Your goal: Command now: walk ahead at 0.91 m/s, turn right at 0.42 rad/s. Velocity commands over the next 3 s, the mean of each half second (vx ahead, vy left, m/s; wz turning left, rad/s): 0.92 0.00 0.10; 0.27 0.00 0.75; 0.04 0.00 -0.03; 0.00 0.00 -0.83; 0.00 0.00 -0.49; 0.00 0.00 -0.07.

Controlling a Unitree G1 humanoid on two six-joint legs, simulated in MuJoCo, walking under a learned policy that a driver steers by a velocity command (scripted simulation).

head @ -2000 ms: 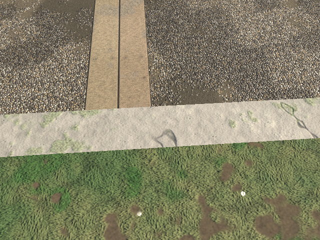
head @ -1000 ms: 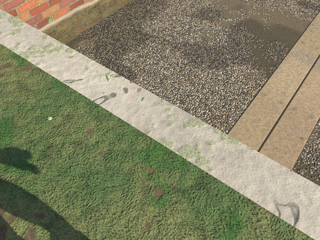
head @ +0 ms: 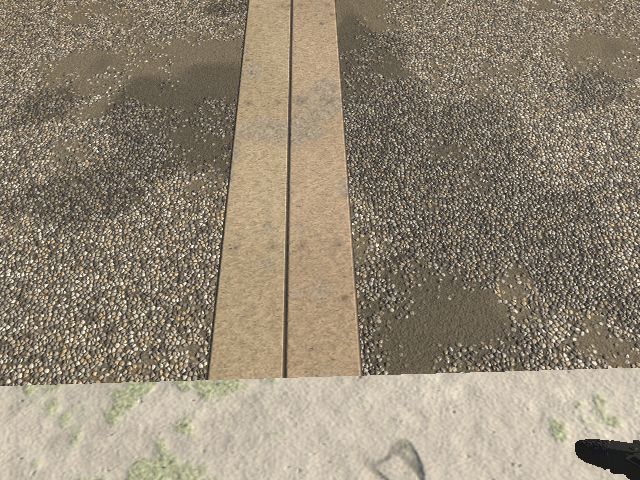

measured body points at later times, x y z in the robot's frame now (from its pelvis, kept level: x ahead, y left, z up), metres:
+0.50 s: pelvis +0.39 -0.04 -0.01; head +0.43 -0.04 +0.44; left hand +0.58 +0.20 -0.09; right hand +0.38 -0.31 -0.14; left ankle +0.20 +0.09 -0.58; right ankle +0.49 -0.16 -0.72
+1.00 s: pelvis +0.58 +0.04 -0.01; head +0.62 +0.08 +0.44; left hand +0.64 +0.37 -0.11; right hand +0.85 -0.10 -0.10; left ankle +0.67 +0.14 -0.72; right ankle +0.59 -0.10 -0.63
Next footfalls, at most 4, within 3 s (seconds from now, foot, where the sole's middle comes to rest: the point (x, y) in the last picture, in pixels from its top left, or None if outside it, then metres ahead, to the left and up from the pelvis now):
0.38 right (436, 459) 0.53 -0.16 -0.76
0.86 left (285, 374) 0.71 0.16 -0.76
1.22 right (352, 370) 0.73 0.01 -0.76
1.90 right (344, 447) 0.55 0.03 -0.76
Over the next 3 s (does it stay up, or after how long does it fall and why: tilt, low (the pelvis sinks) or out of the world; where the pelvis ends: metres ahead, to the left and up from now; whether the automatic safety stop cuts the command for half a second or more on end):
stays up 0.61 0.13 0.02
